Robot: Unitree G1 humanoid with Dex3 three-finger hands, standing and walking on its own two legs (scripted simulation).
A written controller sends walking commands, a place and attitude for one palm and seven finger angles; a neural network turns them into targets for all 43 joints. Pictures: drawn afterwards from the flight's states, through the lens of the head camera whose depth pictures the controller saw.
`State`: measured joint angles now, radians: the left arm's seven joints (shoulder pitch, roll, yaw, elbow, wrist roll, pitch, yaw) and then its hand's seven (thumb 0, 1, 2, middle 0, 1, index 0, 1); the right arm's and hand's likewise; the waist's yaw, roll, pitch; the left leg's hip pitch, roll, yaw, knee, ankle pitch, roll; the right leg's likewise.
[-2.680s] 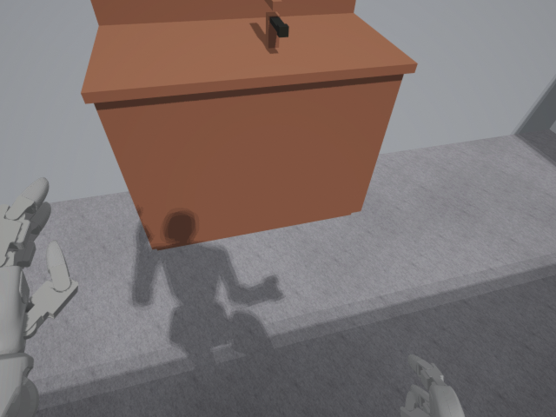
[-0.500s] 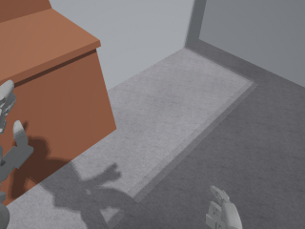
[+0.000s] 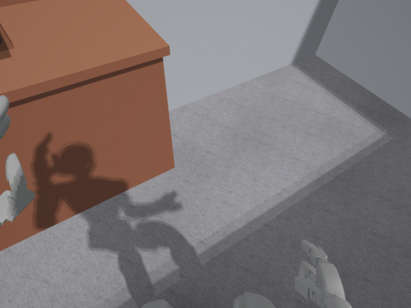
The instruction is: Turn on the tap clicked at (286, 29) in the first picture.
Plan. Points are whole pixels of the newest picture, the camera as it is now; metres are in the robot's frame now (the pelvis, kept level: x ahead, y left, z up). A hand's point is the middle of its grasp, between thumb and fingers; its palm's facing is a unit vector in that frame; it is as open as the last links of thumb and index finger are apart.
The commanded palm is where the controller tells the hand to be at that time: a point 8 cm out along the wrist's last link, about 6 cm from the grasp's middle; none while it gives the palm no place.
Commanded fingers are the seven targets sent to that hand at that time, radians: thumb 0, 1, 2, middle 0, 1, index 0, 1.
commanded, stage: turn to face it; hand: left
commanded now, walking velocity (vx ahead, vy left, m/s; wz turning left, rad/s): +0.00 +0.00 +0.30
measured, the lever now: out of the picture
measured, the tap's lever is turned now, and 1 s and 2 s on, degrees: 0 0 0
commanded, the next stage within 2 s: take the last steps up to it in 0.16 s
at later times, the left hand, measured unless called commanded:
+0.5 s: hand (7, 279) +0.14 +0.21 +0.19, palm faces +0.57 -0.72 -0.39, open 7.4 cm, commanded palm +0.08 +0.25 +0.19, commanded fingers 0.00 0.90 0.90 -0.20 -0.30 -0.20 -0.30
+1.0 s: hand (9, 270) +0.15 +0.22 +0.18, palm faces +0.60 -0.69 -0.41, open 7.4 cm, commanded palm +0.08 +0.25 +0.19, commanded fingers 0.00 0.90 0.90 -0.20 -0.30 -0.20 -0.30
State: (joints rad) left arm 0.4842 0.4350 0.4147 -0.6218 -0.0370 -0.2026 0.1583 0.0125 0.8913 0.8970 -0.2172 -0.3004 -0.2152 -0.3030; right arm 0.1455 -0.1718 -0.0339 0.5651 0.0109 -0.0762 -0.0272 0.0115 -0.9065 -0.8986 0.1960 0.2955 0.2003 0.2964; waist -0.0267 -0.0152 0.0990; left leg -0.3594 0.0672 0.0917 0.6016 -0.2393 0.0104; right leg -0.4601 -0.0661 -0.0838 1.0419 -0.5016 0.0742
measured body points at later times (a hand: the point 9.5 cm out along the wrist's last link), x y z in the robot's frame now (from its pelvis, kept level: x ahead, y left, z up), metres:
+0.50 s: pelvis -0.03 -0.06 +0.01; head -0.02 -0.05 +0.46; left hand +0.10 +0.25 +0.21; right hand +0.19 -0.28 -0.07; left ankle -0.06 +0.05 -0.71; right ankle +0.02 -0.15 -0.73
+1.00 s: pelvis -0.01 -0.06 +0.00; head +0.00 -0.07 +0.45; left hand +0.11 +0.25 +0.20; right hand +0.18 -0.24 -0.11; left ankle -0.06 +0.05 -0.67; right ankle +0.03 -0.15 -0.73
